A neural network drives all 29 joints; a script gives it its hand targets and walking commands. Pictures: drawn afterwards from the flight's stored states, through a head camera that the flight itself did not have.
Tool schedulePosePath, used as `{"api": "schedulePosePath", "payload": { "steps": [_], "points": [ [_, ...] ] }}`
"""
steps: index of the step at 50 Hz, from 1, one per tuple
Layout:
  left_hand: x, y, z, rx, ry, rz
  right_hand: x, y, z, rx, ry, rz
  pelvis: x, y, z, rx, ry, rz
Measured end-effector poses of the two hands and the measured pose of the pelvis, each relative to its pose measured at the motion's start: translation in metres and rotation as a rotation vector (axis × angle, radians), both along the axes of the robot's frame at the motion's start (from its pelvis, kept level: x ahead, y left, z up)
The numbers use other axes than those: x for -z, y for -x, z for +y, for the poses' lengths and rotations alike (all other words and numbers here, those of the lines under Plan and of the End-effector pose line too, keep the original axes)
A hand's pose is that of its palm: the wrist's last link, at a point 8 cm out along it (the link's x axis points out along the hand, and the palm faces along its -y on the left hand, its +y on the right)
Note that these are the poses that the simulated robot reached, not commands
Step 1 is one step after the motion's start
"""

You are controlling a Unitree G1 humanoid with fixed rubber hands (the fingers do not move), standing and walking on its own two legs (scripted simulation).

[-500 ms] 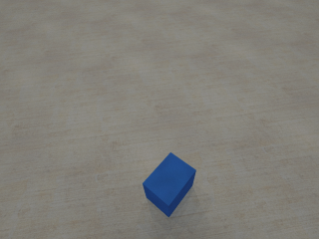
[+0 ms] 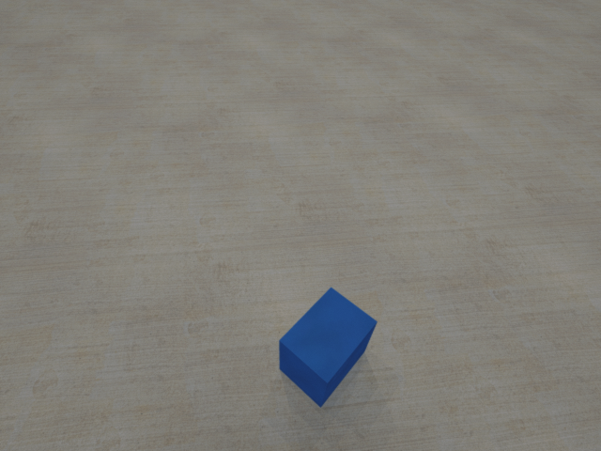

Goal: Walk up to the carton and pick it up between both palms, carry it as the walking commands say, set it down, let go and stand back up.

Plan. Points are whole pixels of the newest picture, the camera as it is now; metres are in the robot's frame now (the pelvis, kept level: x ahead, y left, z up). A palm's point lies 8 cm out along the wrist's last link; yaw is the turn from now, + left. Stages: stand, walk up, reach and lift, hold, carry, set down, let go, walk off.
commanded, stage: walk up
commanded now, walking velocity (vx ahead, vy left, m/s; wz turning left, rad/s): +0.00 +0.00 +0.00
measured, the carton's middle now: (325, 346) +0.55 -0.11 -0.66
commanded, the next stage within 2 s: none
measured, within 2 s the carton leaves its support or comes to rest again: neither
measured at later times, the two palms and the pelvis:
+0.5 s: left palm out of the picture +0.03 +0.21 -0.13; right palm out of the picture +0.07 -0.30 -0.15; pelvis +0.04 -0.04 -0.01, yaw -1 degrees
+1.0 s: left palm out of the picture +0.10 +0.22 -0.15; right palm out of the picture +0.08 -0.28 -0.16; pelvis +0.06 -0.03 -0.02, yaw -7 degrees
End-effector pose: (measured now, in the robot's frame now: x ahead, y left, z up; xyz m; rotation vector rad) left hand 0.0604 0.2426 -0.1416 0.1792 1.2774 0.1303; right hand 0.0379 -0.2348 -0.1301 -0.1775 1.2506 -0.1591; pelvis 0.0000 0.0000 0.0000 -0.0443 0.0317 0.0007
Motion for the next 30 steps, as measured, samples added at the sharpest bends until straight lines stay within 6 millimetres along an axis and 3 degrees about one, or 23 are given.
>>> {"api": "schedulePosePath", "payload": {
  "steps": [6,12,16,22,30],
  "points": [
    [-0.005,0.003,-0.005,0.020,-0.019,-0.008,0.008,0.014,-0.004,0.027,-0.026,0.005,0.002,0.006,-0.007,0.021,-0.027,-0.001],
    [-0.011,-0.001,-0.024,0.031,-0.047,-0.050,0.020,0.021,-0.027,0.034,-0.049,0.034,0.006,0.003,-0.030,0.024,-0.063,0.000],
    [-0.014,0.014,-0.037,0.010,-0.065,-0.036,0.025,0.007,-0.045,0.027,-0.056,0.021,0.007,-0.008,-0.044,0.021,-0.080,-0.036],
    [-0.017,0.035,-0.039,-0.024,-0.079,0.060,0.022,-0.020,-0.061,0.010,-0.046,0.019,0.004,-0.034,-0.048,0.023,-0.086,-0.064],
    [0.000,0.016,-0.021,-0.032,-0.060,0.124,0.024,-0.049,-0.045,0.002,-0.010,0.063,0.014,-0.065,-0.027,0.018,-0.050,-0.050]
  ]
}}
